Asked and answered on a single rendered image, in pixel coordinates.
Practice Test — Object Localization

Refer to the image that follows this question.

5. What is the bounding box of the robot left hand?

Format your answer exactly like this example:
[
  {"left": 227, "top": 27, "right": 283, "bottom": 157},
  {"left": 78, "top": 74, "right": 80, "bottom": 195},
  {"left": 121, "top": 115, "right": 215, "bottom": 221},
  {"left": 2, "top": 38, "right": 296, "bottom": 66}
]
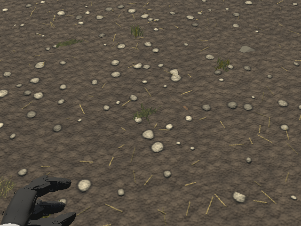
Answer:
[{"left": 1, "top": 175, "right": 76, "bottom": 226}]

